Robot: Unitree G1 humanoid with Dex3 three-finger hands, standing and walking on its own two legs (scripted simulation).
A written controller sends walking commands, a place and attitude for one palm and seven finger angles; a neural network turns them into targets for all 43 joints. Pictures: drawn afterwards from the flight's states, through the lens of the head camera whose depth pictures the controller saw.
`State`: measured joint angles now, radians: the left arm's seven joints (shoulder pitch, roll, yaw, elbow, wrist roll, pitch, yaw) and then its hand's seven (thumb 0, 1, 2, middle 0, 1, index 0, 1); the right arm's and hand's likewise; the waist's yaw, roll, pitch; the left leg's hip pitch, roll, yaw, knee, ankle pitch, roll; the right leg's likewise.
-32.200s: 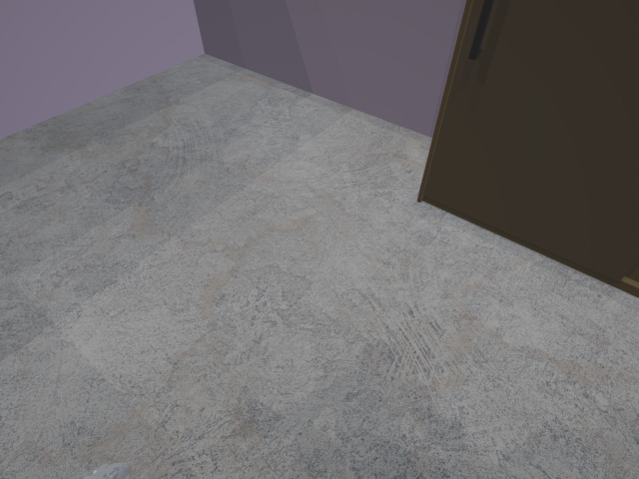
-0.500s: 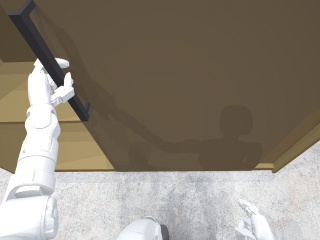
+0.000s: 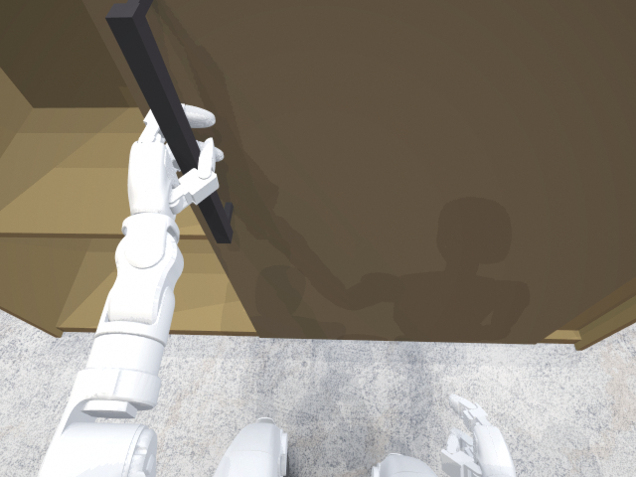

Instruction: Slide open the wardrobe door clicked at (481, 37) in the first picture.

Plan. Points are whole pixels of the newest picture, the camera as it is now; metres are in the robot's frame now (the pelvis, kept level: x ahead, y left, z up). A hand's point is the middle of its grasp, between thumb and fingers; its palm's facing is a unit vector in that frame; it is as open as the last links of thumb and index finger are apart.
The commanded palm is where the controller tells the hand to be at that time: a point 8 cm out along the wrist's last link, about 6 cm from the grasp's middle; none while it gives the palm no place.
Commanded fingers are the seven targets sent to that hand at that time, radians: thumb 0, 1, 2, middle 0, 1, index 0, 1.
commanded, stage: stop walking and hold the door there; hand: left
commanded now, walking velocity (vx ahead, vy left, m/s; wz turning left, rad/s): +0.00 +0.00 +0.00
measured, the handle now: (194, 146) +0.45 +0.18 +0.14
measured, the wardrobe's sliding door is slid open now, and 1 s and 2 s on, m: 0.66 0.66 0.66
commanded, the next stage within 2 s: loosen the grip on the handle in 0.46 s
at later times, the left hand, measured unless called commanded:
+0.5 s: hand (209, 175) +0.41 +0.15 +0.14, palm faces +0.14 -0.98 -0.14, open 5.6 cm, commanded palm +0.38 +0.18 +0.12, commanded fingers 0.00 0.90 0.90 -0.45 -1.40 -0.45 -1.40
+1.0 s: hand (204, 178) +0.40 +0.15 +0.14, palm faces +0.13 -0.98 -0.13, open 13.2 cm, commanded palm +0.37 +0.20 +0.14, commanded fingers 0.00 -0.55 0.20 -0.28 -1.18 -0.28 -1.18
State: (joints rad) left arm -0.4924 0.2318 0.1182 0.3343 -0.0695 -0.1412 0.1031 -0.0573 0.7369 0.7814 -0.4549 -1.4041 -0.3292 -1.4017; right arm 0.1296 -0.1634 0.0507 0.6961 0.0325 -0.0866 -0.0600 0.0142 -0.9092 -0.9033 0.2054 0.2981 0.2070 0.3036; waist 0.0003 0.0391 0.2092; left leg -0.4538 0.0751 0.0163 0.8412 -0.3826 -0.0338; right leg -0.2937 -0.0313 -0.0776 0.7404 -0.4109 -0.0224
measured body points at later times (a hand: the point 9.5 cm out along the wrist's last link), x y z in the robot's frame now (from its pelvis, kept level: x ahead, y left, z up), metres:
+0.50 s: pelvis +0.01 +0.00 +0.02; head +0.04 +0.00 +0.46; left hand +0.39 +0.20 +0.15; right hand +0.16 -0.24 -0.09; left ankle +0.04 +0.14 -0.71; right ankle -0.01 -0.12 -0.71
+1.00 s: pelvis -0.04 +0.00 +0.01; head -0.02 +0.00 +0.46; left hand +0.39 +0.21 +0.15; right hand +0.03 -0.27 -0.10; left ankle +0.04 +0.13 -0.71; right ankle -0.01 -0.12 -0.71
